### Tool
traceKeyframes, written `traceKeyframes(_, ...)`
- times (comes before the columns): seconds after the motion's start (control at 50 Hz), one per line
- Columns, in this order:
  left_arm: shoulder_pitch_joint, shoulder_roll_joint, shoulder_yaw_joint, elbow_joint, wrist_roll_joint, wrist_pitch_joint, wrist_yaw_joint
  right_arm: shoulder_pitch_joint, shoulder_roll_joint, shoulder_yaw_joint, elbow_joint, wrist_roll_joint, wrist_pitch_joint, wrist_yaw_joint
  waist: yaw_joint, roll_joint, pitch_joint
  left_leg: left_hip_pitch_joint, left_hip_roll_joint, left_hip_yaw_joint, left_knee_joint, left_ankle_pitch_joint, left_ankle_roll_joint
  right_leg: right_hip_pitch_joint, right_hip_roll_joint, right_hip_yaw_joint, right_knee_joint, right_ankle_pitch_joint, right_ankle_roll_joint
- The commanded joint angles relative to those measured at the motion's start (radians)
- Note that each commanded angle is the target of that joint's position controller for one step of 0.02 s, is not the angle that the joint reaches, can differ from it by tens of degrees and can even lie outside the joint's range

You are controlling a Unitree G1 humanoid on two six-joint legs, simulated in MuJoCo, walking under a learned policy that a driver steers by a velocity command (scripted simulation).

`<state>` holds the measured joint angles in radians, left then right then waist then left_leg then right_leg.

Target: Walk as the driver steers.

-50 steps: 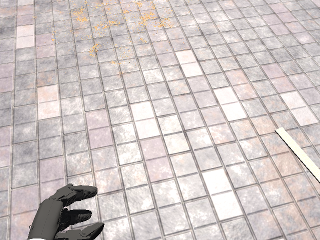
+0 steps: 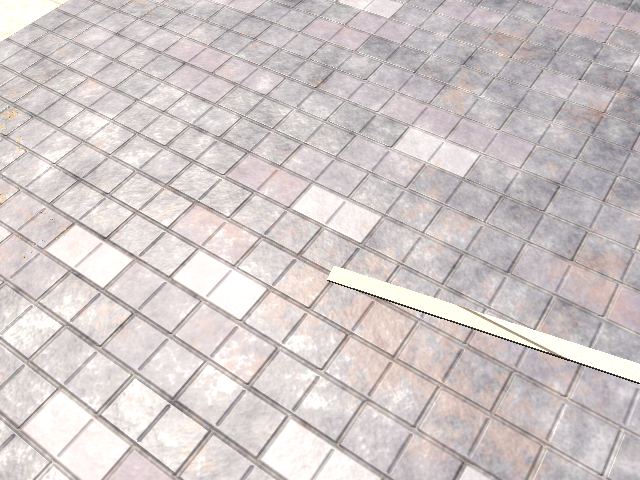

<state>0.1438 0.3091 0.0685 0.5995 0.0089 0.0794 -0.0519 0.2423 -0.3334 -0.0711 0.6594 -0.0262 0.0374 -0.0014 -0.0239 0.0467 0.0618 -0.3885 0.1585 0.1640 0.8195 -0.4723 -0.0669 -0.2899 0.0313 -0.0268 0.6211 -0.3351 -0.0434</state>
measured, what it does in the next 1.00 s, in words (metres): steps on the spot, turning right: left foot, then right foot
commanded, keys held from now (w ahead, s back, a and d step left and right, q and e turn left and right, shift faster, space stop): e+shift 0.24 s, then shift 0.76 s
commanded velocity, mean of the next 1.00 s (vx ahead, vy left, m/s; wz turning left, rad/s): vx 0.00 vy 0.00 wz -0.46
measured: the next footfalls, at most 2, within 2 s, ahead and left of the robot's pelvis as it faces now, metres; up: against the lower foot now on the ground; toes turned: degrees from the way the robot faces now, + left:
left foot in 0.42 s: +0.11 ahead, +0.08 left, +0.00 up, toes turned -25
right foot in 0.76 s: -0.02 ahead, -0.09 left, +0.00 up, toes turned -19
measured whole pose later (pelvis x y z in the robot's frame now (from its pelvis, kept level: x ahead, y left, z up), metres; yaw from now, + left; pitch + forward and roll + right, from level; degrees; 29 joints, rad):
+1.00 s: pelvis +0.01 +0.00 +0.02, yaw -24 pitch -2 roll +0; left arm 0.19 0.24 -0.01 0.88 0.01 0.01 0.03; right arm 0.23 -0.25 -0.01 0.88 -0.01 0.02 -0.01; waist -0.03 0.01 0.03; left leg -0.17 -0.01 -0.01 0.40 -0.19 0.01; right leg -0.10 0.06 0.07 0.39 -0.26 -0.04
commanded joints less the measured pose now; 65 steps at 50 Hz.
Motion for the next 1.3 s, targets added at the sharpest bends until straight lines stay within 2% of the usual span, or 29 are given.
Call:
traceKeyframes(0.02, 0.149, 0.258, 0.081, -0.032, 0.006, -0.018, 0.035, -0.092, -0.071, -0.01, -0.14, 0.0, 0.007, -0.013, 0.091, -0.215, -0.084, -0.342, -0.076, -0.184, 0.316, -0.099, -0.024, 0.234, -0.331, 0.462, -0.271, 0.541, -0.231)
traceKeyframes(0.04, 0.063, 0.219, 0.068, -0.04, 0.007, -0.014, 0.044, -0.07, -0.076, -0.013, -0.115, 0.011, -0.002, -0.013, 0.046, -0.193, -0.043, -0.308, -0.066, -0.198, 0.279, 0.015, -0.014, 0.174, -0.249, 0.381, -0.279, 0.462, -0.187)
traceKeyframes(0.08, -0.006, 0.179, 0.053, -0.053, -0.003, -0.015, 0.05, -0.027, -0.1, -0.022, -0.079, -0.01, -0.008, -0.012, 0.016, -0.21, -0.077, -0.242, -0.095, -0.186, 0.284, 0.106, -0.005, 0.145, -0.172, 0.33, -0.263, 0.52, -0.16)
traceKeyframes(0.14, 0.048, 0.188, 0.056, -0.03, -0.005, -0.023, 0.041, -0.033, -0.075, -0.012, -0.07, -0.004, -0.003, -0.007, 0.028, -0.15, -0.117, -0.219, -0.127, -0.199, 0.228, 0.116, 0.002, 0.162, -0.158, 0.373, -0.244, 0.516, -0.163)
traceKeyframes(0.24, 0.107, 0.213, 0.068, -0.013, 0.005, -0.021, 0.038, -0.109, -0.064, 0.003, -0.088, 0.003, -0.006, -0.011, 0.068, -0.174, -0.106, -0.208, -0.18, -0.241, 0.054, 0.101, 0.021, 0.182, -0.156, 0.527, -0.231, 0.391, -0.183)
traceKeyframes(0.34, 0.08, 0.191, 0.055, 0.0, 0.012, -0.025, 0.037, -0.077, -0.064, 0.011, -0.069, 0.02, -0.017, -0.02, 0.054, -0.196, -0.134, 0.003, -0.211, -0.224, -0.099, 0.089, 0.057, 0.119, -0.139, 0.552, -0.18, 0.585, -0.148)
traceKeyframes(0.38, 0.049, 0.181, 0.049, 0.004, 0.004, -0.025, 0.041, -0.029, -0.059, 0.012, -0.055, 0.022, -0.022, -0.028, 0.017, -0.191, -0.125, 0.13, -0.213, -0.221, -0.262, 0.151, 0.073, 0.074, -0.116, 0.569, -0.162, 0.543, -0.108)
traceKeyframes(0.4, 0.035, 0.167, 0.042, 0.006, -0.008, -0.027, 0.046, -0.002, -0.055, 0.013, -0.046, 0.015, -0.028, -0.035, -0.009, -0.166, -0.115, 0.225, -0.193, -0.229, -0.41, 0.251, 0.086, 0.022, -0.086, 0.556, -0.138, 0.424, -0.067)
traceKeyframes(0.42, 0.074, 0.117, 0.026, 0.006, -0.011, -0.032, 0.049, -0.02, -0.102, 0.006, -0.054, 0.001, -0.034, -0.044, 0.016, -0.031, -0.119, 0.298, -0.042, -0.383, -0.521, 0.233, 0.119, -0.053, -0.019, 0.48, -0.036, 0.173, -0.012)
traceKeyframes(0.44, 0.139, 0.073, 0.013, 0.0, -0.008, -0.034, 0.053, -0.1, -0.186, -0.003, -0.089, -0.001, -0.03, -0.042, 0.062, 0.176, -0.109, 0.327, 0.183, -0.66, -0.592, 0.351, 0.208, -0.181, 0.162, 0.272, 0.136, -0.179, 0.032)
traceKeyframes(0.46, 0.125, 0.168, 0.038, 0.017, 0.022, -0.028, 0.059, -0.028, -0.185, -0.013, -0.059, 0.005, -0.023, -0.028, 0.025, 0.146, -0.115, 0.234, 0.227, -0.697, -0.556, 0.457, 0.311, -0.157, 0.148, 0.21, 0.308, -0.272, 0.042)
traceKeyframes(0.48, 0.116, 0.172, 0.043, 0.03, 0.022, -0.027, 0.058, -0.036, -0.125, 0.004, -0.051, 0.013, -0.024, -0.02, 0.039, 0.08, -0.087, 0.198, 0.185, -0.627, -0.546, 0.471, 0.317, -0.145, 0.121, 0.224, 0.383, -0.223, 0.046)
traceKeyframes(0.5, 0.115, 0.152, 0.038, 0.05, 0.016, -0.025, 0.051, -0.082, -0.084, 0.013, -0.052, 0.016, -0.025, -0.017, 0.05, 0.057, -0.055, 0.16, 0.116, -0.524, -0.542, 0.451, 0.289, -0.128, 0.106, 0.221, 0.423, -0.158, 0.055)
traceKeyframes(0.52, 0.121, 0.137, 0.034, 0.062, 0.011, -0.023, 0.043, -0.116, -0.073, 0.016, -0.055, 0.011, -0.026, -0.019, 0.058, 0.084, -0.06, 0.166, 0.059, -0.451, -0.537, 0.45, 0.261, -0.122, 0.108, 0.205, 0.446, -0.115, 0.064)
traceKeyframes(0.54, 0.13, 0.124, 0.029, 0.07, 0.008, -0.02, 0.036, -0.12, -0.07, 0.018, -0.05, 0.01, -0.027, -0.024, 0.057, 0.116, -0.063, 0.19, 0.034, -0.409, -0.526, 0.512, 0.254, -0.13, 0.11, 0.19, 0.445, -0.105, 0.075)
traceKeyframes(0.56, 0.123, 0.114, 0.023, 0.078, 0.005, -0.019, 0.034, -0.104, -0.066, 0.019, -0.041, 0.01, -0.028, -0.025, 0.045, 0.113, -0.07, 0.214, 0.018, -0.379, -0.515, 0.551, 0.251, -0.128, 0.111, 0.177, 0.421, -0.105, 0.083)
traceKeyframes(0.64, 0.069, 0.062, -0.005, 0.09, -0.002, -0.011, 0.039, -0.046, -0.064, 0.019, 0.003, 0.011, -0.031, -0.02, 0.004, 0.126, -0.092, 0.29, 0.021, -0.363, -0.489, 0.535, 0.256, -0.065, 0.07, 0.127, 0.168, -0.141, 0.087)
traceKeyframes(0.68, 0.06, 0.055, -0.015, 0.104, -0.007, -0.01, 0.045, -0.032, -0.081, 0.012, 0.022, 0.005, -0.023, -0.013, -0.008, 0.155, -0.094, 0.282, 0.019, -0.368, -0.478, 0.533, 0.259, 0.009, 0.056, 0.072, 0.025, -0.146, 0.072)
traceKeyframes(0.72, 0.098, 0.045, -0.022, 0.135, -0.008, -0.018, 0.055, -0.025, -0.09, 0.008, 0.044, 0.009, -0.012, -0.008, 0.016, 0.144, -0.091, 0.258, 0.009, -0.364, -0.438, 0.593, 0.245, 0.099, 0.052, 0.037, -0.164, -0.021, 0.051)
traceKeyframes(0.74, 0.121, 0.039, -0.027, 0.152, -0.002, -0.026, 0.061, -0.026, -0.085, 0.01, 0.053, 0.014, -0.011, -0.007, 0.036, 0.116, -0.091, 0.218, 0.001, -0.352, -0.411, 0.609, 0.214, 0.181, 0.041, 0.041, -0.312, 0.12, 0.037)
traceKeyframes(0.76, 0.11, 0.065, -0.027, 0.155, 0.01, -0.039, 0.066, -0.007, -0.07, 0.013, 0.058, 0.013, -0.017, -0.007, 0.027, 0.072, -0.107, 0.157, -0.004, -0.353, -0.397, 0.569, 0.168, 0.265, -0.014, 0.125, -0.349, 0.204, 0.018)
traceKeyframes(0.78, 0.107, 0.121, -0.024, 0.147, 0.028, -0.053, 0.072, 0.005, -0.033, 0.023, 0.043, 0.013, -0.026, 0.0, 0.007, -0.062, -0.145, 0.095, -0.051, -0.298, -0.32, 0.45, 0.125, 0.327, -0.172, 0.295, -0.371, 0.26, -0.013)
traceKeyframes(0.8, 0.024, 0.119, -0.029, 0.157, 0.014, -0.058, 0.071, -0.01, 0.011, 0.038, 0.046, 0.026, -0.023, -0.002, -0.032, -0.2, -0.08, 0.176, -0.133, -0.224, -0.409, 0.234, 0.101, 0.126, -0.23, 0.323, -0.325, 0.368, -0.069)
traceKeyframes(0.82, -0.013, 0.068, -0.043, 0.15, 0.011, -0.067, 0.067, -0.02, -0.017, 0.035, 0.071, 0.014, -0.019, -0.007, -0.025, -0.158, -0.069, 0.237, -0.122, -0.226, -0.425, 0.253, 0.092, 0.106, -0.197, 0.296, -0.319, 0.302, -0.063)
traceKeyframes(0.84, -0.003, 0.059, -0.048, 0.159, 0.01, -0.073, 0.068, -0.038, -0.032, 0.029, 0.088, 0.012, -0.019, -0.008, -0.005, -0.148, -0.059, 0.245, -0.126, -0.236, -0.431, 0.301, 0.091, 0.102, -0.158, 0.272, -0.32, 0.246, -0.04)
traceKeyframes(0.86, 0.017, 0.067, -0.049, 0.178, 0.013, -0.074, 0.072, -0.037, -0.04, 0.027, 0.101, 0.015, -0.022, -0.006, 0.0, -0.147, -0.052, 0.259, -0.118, -0.241, -0.437, 0.35, 0.092, 0.101, -0.131, 0.252, -0.323, 0.228, -0.025)
traceKeyframes(0.88, 0.04, 0.075, -0.05, 0.197, 0.007, -0.078, 0.079, -0.031, -0.049, 0.023, 0.113, 0.012, -0.023, -0.004, 0.005, -0.149, -0.043, 0.261, -0.108, -0.247, -0.433, 0.387, 0.095, 0.102, -0.119, 0.242, -0.322, 0.242, -0.019)
traceKeyframes(1.08, 0.071, 0.059, -0.058, 0.319, 0.001, -0.083, 0.087, -0.002, -0.017, 0.036, 0.257, 0.015, -0.027, -0.014, 0.007, -0.057, -0.023, 0.258, -0.089, -0.259, -0.471, 0.404, 0.088, 0.121, -0.103, 0.218, -0.326, 0.242, -0.026)
traceKeyframes(1.3, 0.104, 0.035, -0.068, 0.428, -0.001, -0.086, 0.093, 0.009, -0.002, 0.048, 0.372, 0.016, -0.025, -0.025, 0.006, -0.049, -0.026, 0.275, -0.079, -0.26, -0.469, 0.412, 0.095, 0.121, -0.095, 0.203, -0.33, 0.262, -0.026)
Keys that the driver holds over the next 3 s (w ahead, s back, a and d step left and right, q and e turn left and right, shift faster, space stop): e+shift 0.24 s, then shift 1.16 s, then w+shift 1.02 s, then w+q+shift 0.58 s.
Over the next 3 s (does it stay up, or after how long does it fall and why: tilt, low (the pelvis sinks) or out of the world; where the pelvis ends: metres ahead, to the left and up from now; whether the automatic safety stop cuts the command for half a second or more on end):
stays up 1.16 -0.37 0.01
